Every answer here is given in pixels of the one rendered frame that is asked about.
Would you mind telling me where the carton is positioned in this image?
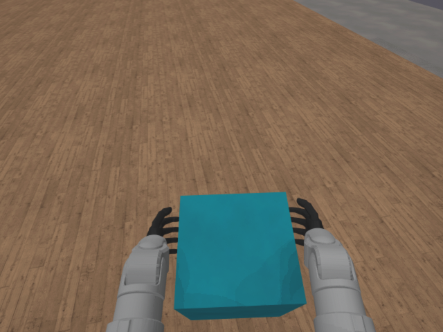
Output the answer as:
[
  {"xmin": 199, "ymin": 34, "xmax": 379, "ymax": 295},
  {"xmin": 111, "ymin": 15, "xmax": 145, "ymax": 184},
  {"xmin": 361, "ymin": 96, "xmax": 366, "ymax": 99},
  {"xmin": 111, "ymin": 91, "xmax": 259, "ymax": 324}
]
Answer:
[{"xmin": 174, "ymin": 192, "xmax": 307, "ymax": 320}]

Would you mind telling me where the robot left hand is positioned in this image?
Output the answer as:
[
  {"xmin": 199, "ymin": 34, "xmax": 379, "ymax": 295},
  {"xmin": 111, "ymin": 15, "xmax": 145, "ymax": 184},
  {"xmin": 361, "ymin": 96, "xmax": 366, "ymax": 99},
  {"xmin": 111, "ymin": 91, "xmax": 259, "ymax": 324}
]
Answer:
[{"xmin": 147, "ymin": 207, "xmax": 179, "ymax": 254}]

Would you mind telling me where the left robot forearm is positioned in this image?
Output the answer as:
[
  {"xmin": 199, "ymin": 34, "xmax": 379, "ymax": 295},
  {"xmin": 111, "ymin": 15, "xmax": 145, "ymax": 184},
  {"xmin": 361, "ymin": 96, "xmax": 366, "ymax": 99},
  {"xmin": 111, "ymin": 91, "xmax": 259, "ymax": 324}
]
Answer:
[{"xmin": 106, "ymin": 234, "xmax": 170, "ymax": 332}]

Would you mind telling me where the robot right hand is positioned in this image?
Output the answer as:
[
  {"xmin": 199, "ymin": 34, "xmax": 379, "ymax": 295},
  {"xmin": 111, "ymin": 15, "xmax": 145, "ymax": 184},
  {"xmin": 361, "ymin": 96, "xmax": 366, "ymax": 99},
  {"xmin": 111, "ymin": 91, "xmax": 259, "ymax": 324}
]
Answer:
[{"xmin": 289, "ymin": 198, "xmax": 324, "ymax": 246}]

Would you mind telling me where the right robot forearm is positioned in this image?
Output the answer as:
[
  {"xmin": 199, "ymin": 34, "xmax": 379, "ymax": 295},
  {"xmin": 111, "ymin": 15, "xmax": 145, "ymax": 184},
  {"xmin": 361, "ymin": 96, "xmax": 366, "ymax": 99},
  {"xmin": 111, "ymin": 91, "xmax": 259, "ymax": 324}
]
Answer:
[{"xmin": 304, "ymin": 228, "xmax": 376, "ymax": 332}]

